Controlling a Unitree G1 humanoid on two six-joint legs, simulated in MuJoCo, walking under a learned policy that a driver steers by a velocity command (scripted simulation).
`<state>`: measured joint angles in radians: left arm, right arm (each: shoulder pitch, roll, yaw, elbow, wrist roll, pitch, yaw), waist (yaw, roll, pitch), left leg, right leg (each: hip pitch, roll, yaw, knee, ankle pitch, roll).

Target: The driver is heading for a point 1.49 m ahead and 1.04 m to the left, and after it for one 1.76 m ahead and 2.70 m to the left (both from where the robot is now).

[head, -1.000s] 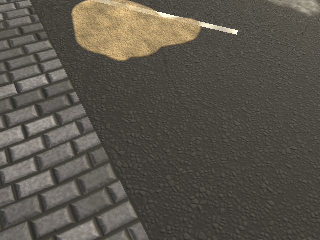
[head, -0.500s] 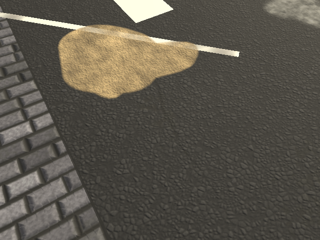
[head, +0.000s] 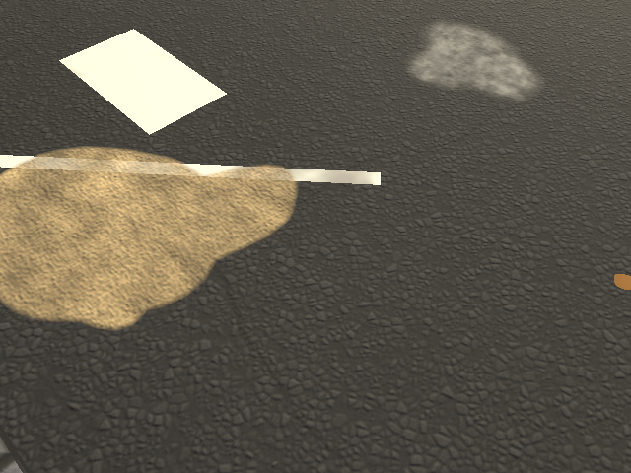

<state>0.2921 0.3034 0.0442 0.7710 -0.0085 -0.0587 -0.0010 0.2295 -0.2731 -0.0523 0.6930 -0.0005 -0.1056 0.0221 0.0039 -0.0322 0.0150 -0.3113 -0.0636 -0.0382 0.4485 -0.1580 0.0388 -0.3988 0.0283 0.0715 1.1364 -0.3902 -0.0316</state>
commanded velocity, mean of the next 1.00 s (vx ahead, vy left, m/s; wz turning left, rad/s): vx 0.50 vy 0.00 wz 0.47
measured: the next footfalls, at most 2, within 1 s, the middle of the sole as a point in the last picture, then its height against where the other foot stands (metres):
right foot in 0.30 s outside the picture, level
left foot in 0.80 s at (222, 464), level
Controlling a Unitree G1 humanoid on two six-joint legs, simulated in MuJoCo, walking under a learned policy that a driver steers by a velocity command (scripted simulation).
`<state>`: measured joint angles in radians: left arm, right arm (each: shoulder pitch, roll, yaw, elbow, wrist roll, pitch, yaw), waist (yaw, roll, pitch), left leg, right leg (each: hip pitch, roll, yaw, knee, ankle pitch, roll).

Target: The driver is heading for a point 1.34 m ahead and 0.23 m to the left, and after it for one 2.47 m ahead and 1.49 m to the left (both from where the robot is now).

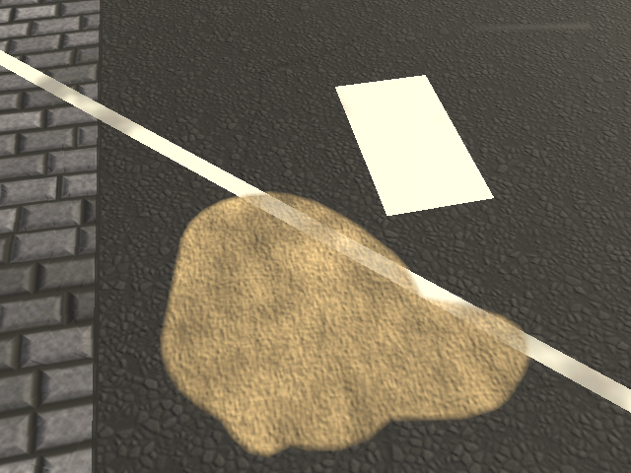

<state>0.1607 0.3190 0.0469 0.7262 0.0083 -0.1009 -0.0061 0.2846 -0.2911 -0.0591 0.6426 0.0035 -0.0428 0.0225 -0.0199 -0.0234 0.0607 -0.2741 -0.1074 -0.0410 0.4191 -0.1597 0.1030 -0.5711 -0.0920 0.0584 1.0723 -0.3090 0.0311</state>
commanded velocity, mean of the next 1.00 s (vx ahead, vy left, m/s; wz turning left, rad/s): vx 0.50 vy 0.00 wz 0.41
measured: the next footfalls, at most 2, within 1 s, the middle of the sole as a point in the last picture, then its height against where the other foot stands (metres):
right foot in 0.28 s outside the picture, level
left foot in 0.80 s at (211, 440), level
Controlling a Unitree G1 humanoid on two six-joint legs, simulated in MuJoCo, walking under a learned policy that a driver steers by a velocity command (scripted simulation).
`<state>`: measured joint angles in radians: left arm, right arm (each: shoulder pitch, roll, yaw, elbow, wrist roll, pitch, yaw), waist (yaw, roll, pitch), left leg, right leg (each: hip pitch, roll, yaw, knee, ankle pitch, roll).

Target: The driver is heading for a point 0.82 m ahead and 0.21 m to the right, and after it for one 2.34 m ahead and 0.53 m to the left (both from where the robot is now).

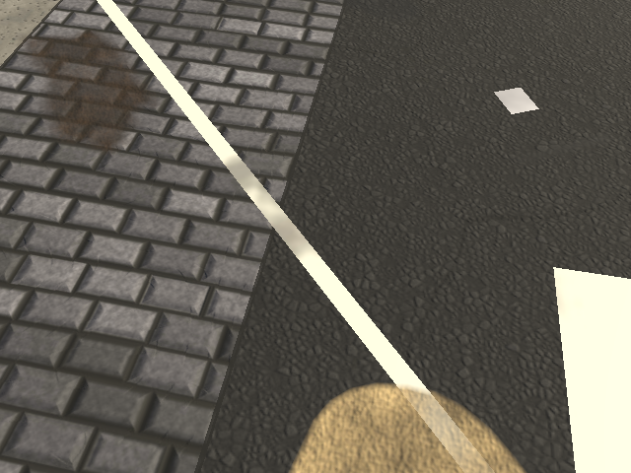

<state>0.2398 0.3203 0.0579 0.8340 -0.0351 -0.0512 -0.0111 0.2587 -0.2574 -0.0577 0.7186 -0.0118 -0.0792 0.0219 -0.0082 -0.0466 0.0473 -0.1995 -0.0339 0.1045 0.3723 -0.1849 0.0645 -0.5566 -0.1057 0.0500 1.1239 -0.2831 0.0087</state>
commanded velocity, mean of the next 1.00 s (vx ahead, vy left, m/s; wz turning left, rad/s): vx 0.50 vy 0.00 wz -0.41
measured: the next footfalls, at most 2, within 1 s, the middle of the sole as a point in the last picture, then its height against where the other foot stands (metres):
right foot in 0.34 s outside the picture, level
left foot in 0.80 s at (337, 382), level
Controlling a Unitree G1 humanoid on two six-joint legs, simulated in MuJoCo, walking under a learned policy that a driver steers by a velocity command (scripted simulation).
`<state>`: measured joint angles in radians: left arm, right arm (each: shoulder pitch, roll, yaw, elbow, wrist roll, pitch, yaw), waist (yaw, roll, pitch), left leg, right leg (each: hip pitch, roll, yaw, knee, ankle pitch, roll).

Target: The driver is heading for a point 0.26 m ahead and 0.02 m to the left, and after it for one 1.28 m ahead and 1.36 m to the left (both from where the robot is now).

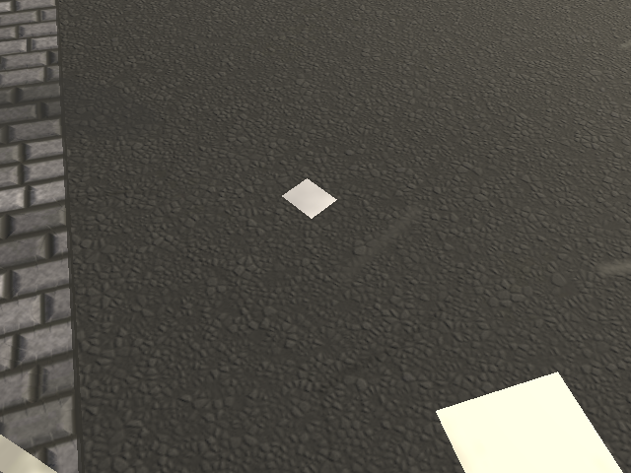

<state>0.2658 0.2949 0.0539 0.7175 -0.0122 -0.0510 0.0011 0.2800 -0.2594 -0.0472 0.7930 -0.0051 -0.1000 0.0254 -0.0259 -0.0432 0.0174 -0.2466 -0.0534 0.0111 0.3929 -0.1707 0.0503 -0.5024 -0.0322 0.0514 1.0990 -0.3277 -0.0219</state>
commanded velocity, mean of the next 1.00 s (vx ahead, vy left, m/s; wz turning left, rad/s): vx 0.50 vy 0.00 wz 0.41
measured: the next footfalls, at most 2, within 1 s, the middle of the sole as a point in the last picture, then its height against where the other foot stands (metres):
right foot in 0.30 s outside the picture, level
left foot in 0.80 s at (225, 452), level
